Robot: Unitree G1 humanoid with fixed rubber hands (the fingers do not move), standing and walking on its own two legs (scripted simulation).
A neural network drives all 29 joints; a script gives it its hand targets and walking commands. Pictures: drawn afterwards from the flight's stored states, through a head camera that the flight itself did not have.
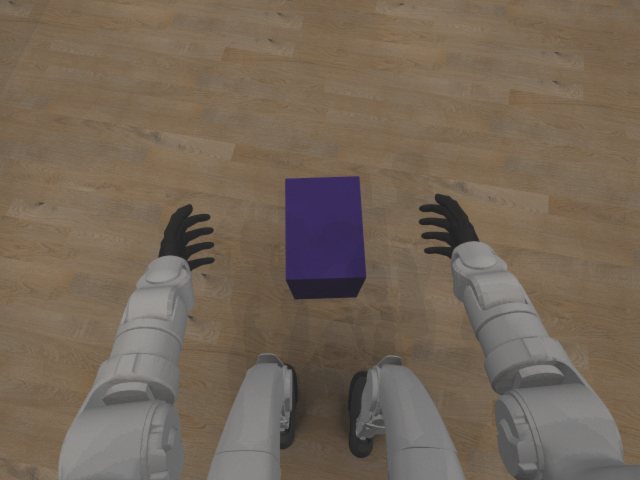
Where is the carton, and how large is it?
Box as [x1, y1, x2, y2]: [285, 176, 365, 298]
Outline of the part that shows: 358,176 285,179 286,281 294,298 356,296 365,278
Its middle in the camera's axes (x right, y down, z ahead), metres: +0.01 +0.00 +1.00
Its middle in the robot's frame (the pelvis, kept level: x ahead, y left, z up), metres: +0.54 +0.00 -0.55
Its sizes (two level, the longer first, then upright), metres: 0.246 0.177 0.267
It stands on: the floor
